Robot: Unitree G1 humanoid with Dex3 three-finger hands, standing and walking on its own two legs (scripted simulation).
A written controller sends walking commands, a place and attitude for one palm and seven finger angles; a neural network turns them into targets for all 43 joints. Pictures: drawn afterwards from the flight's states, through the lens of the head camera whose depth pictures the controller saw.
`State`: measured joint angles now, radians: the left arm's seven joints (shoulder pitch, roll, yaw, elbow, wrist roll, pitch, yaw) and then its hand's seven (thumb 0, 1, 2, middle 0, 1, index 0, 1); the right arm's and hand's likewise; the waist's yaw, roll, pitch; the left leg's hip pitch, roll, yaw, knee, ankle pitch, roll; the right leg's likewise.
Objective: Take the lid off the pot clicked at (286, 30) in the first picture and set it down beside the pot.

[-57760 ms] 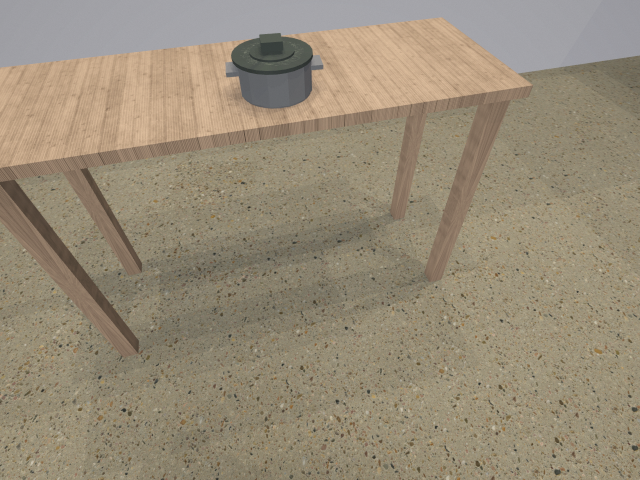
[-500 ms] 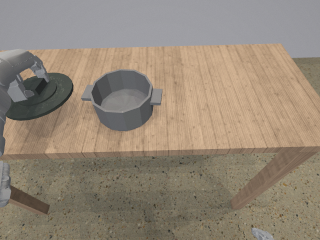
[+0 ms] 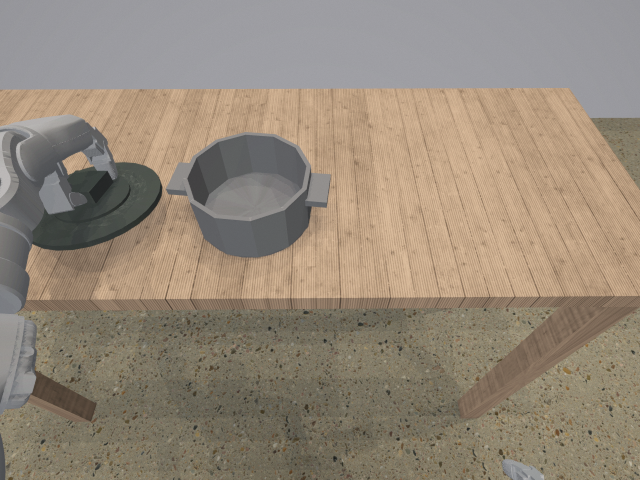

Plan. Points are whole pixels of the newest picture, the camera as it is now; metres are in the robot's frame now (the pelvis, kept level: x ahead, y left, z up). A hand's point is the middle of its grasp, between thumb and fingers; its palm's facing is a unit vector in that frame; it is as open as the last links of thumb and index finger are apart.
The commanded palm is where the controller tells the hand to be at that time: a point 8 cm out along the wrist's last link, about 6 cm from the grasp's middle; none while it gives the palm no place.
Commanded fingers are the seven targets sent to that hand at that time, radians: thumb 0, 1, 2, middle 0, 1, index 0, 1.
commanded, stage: lower the lid onto the table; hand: left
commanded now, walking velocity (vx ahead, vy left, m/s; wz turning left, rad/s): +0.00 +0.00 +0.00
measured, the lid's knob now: (85, 186) +0.46 +0.30 +0.11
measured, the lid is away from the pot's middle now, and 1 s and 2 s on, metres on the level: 0.21 0.23 0.23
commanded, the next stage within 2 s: open the fingers wide in 0.74 s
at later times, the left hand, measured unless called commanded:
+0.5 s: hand (64, 200) +0.43 +0.32 +0.11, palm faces -0.45 -0.12 -0.88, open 8.1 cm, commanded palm +0.44 +0.32 +0.18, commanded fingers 0.00 0.47 1.25 -0.96 -0.75 -0.88 -0.72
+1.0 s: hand (65, 206) +0.43 +0.32 +0.10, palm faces -0.42 -0.07 -0.91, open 8.2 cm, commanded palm +0.44 +0.32 +0.15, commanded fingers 0.00 0.36 1.11 -0.82 -0.78 -0.76 -0.75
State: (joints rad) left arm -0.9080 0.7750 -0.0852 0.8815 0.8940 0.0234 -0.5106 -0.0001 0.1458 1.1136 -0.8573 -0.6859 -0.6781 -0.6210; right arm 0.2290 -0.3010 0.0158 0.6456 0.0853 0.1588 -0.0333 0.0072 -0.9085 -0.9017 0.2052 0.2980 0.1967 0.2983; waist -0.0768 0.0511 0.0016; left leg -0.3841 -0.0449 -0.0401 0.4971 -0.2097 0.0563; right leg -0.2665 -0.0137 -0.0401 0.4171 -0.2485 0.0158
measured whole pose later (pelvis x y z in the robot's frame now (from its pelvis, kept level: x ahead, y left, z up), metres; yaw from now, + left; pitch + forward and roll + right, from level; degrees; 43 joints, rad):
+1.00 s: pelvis -0.01 +0.01 -0.01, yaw -2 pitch +9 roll -2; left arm -0.88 0.82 -0.02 0.98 0.94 -0.15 -0.42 0.00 0.15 1.11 -0.90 -0.74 -0.65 -0.64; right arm 0.28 -0.29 0.01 0.64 0.08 0.24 -0.05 0.01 -0.91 -0.90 0.21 0.30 0.20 0.30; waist -0.08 0.04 -0.04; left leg -0.52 -0.03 -0.01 0.63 -0.26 0.07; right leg -0.41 0.00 -0.01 0.55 -0.29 0.02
